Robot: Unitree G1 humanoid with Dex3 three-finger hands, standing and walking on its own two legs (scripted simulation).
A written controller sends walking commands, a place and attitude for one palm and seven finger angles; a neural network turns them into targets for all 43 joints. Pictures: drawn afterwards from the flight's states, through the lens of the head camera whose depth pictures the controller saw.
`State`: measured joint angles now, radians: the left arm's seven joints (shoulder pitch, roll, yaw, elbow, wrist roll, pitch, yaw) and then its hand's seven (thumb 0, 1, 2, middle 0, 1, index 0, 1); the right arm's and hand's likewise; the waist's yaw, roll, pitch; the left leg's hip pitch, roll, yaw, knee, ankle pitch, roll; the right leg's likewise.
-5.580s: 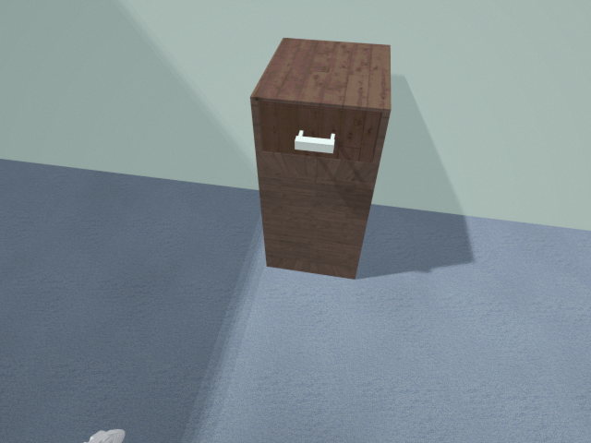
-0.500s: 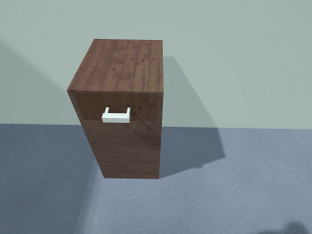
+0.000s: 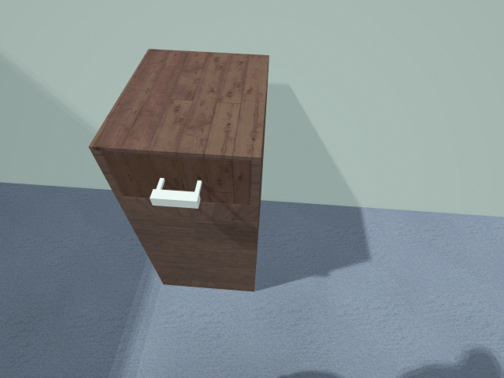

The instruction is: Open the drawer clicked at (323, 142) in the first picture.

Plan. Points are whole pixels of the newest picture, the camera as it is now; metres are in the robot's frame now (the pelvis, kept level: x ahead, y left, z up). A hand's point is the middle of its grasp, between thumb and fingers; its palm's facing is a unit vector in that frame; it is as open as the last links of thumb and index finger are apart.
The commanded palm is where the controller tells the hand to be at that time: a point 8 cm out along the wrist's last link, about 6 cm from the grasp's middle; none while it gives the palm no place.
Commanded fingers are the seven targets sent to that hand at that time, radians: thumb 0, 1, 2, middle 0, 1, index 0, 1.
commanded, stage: come to a stop and stand still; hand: left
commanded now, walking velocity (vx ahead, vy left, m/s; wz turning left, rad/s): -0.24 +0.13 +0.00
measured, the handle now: (178, 191) +0.50 +0.23 -0.08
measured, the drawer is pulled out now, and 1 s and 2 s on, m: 0.00 0.00 0.00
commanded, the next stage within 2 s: none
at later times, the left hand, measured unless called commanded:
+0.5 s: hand out of the picture +0.07 +0.15 -0.15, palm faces +0.02 -0.95 -0.30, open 7.4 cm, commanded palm none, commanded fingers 0.00 0.90 0.90 -0.20 -0.30 -0.20 -0.30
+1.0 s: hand out of the picture -0.05 +0.16 -0.17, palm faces +0.07 -0.98 -0.19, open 7.4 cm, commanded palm none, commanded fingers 0.00 0.90 0.90 -0.20 -0.30 -0.20 -0.30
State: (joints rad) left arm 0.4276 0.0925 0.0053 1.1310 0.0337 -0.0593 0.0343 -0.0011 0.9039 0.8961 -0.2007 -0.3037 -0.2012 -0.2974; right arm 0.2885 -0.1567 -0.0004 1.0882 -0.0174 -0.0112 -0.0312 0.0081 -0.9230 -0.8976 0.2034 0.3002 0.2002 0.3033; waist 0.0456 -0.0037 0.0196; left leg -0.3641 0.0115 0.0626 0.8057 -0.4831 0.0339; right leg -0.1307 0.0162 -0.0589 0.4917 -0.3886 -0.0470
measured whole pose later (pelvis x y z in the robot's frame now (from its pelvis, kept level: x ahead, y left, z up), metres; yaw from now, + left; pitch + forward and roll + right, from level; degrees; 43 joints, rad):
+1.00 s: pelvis -0.03 -0.02 +0.01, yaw +1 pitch +0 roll +1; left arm 0.35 0.18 0.04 1.07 0.03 0.04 0.00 0.00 0.91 0.90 -0.20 -0.30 -0.20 -0.30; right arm 0.39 -0.12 0.01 1.06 -0.03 0.01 -0.02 0.00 -0.91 -0.90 0.20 0.30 0.20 0.30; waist 0.01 -0.03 -0.05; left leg -0.16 0.00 0.03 0.41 -0.25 0.02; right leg -0.42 0.01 -0.05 0.90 -0.37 -0.04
